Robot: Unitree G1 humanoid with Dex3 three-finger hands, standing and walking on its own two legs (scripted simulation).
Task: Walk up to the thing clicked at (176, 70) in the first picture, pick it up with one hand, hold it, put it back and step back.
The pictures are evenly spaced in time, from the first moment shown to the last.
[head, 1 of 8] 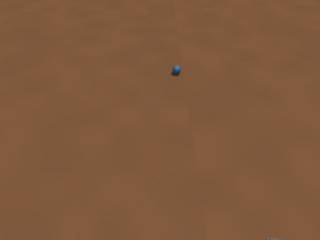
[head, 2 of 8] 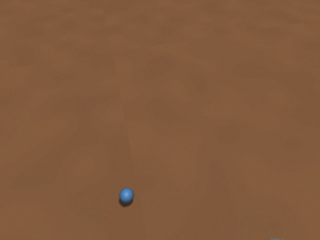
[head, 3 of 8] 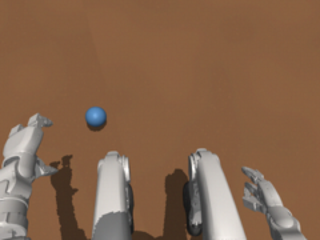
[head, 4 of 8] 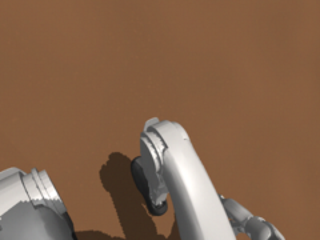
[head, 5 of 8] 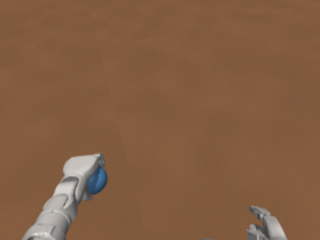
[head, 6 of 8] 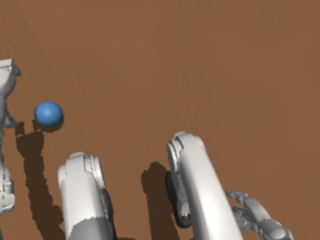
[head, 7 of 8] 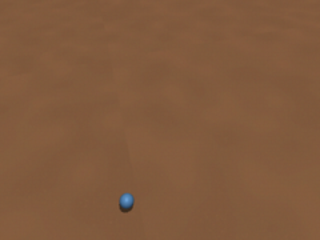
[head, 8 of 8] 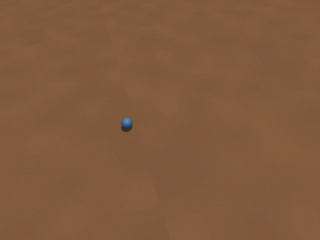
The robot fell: no
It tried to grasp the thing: yes
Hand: left
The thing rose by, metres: 0.67
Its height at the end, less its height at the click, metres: +0.00
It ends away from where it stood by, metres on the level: 0.00
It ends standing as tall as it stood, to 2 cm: yes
